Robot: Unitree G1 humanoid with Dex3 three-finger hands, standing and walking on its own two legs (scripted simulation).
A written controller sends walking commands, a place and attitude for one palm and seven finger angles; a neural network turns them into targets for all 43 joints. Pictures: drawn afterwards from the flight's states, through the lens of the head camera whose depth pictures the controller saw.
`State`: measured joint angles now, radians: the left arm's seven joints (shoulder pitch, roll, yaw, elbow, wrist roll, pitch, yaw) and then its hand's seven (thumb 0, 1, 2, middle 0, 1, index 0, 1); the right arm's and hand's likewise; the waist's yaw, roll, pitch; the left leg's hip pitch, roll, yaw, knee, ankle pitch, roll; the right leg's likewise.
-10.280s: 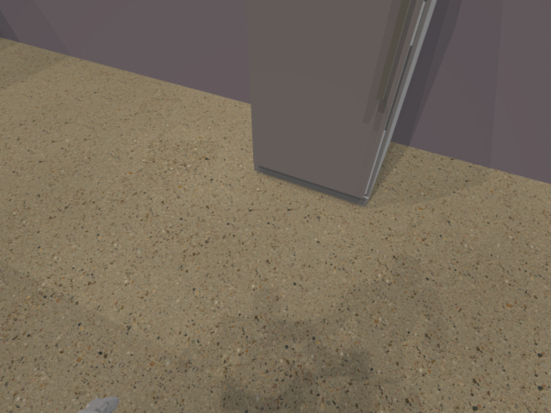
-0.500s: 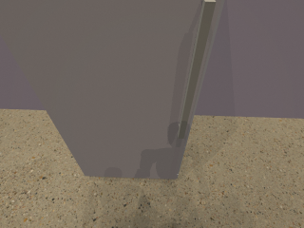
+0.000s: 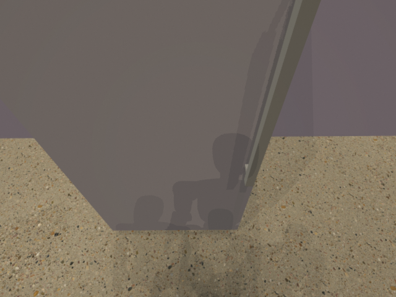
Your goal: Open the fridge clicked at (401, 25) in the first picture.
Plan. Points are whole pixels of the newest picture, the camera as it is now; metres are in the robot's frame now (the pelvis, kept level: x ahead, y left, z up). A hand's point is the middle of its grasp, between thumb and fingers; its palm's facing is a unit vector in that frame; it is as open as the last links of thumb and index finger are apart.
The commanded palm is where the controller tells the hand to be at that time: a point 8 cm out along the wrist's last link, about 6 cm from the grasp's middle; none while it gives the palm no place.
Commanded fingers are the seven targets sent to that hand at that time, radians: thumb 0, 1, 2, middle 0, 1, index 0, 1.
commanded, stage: come to a stop and stand still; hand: right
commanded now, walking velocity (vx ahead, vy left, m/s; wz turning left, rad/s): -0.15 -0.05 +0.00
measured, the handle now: (266, 113) +0.45 -0.12 +0.13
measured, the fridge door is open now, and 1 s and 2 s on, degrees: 0 0 0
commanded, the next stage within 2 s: none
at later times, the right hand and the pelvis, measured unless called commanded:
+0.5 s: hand out of the picture +0.02 -0.21 -0.16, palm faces +0.01 +0.96 -0.26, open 7.4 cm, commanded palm none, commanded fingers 0.00 -0.90 -0.90 0.20 0.30 0.20 0.30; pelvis -0.07 -0.02 -0.01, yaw +1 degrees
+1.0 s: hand out of the picture -0.25 -0.29 -0.18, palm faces +0.07 +0.97 -0.23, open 7.4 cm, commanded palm none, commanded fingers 0.00 -0.90 -0.90 0.20 0.30 0.20 0.30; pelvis -0.21 -0.10 -0.01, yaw -2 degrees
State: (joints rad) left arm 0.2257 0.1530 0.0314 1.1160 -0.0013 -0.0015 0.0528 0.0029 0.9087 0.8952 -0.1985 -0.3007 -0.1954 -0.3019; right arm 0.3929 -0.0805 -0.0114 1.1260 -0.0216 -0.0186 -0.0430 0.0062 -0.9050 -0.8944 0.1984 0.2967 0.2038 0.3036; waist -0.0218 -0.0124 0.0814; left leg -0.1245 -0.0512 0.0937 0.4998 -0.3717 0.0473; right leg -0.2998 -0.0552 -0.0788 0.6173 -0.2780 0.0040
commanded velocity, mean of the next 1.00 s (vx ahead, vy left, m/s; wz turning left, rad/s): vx -0.03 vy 0.01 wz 0.00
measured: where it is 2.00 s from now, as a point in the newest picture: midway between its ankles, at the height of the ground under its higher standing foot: outside the picture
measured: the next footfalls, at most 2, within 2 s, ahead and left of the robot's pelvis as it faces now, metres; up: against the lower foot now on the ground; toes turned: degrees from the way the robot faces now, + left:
left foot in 0.96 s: -0.19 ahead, +0.00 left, +0.00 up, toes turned +6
right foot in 1.16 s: -0.19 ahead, -0.23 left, +0.00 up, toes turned -1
